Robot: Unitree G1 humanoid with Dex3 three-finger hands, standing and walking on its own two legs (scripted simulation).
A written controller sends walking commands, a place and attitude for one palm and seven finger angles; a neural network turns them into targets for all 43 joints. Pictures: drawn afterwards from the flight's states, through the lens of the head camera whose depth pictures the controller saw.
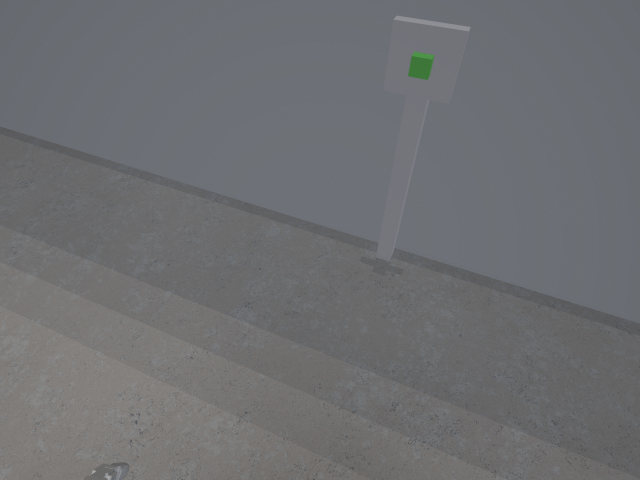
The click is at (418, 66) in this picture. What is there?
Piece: button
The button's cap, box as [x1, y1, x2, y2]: [408, 52, 433, 79]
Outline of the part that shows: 414,52 411,57 408,75 427,79 430,72 433,55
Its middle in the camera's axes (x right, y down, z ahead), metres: +0.25 -0.44 +0.97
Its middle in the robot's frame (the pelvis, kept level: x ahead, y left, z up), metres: +1.04 -0.20 +0.05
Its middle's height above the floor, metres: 0.82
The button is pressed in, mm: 0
